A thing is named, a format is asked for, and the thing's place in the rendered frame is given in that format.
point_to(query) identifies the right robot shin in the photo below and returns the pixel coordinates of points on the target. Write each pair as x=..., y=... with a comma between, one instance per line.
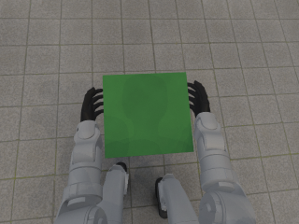
x=166, y=177

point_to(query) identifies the robot shin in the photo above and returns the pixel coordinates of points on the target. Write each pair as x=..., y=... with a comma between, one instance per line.
x=166, y=177
x=116, y=167

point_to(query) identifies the right robot upper arm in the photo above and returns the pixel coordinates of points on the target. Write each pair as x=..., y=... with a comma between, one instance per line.
x=219, y=207

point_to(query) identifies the left robot shin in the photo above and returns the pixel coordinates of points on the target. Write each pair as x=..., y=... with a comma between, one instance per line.
x=116, y=167

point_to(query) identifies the left robot upper arm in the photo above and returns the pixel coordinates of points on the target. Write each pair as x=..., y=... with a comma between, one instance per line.
x=86, y=215

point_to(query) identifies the carton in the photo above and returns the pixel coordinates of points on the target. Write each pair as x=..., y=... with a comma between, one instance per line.
x=146, y=114

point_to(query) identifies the right robot forearm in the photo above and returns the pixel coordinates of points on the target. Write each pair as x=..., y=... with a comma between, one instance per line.
x=216, y=169

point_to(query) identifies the right robot hand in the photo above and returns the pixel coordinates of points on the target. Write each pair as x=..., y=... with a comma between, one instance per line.
x=200, y=100

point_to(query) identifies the left robot forearm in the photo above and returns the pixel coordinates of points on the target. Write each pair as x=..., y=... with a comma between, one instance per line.
x=84, y=177

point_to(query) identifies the left robot hand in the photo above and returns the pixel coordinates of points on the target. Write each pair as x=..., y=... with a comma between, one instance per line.
x=88, y=107

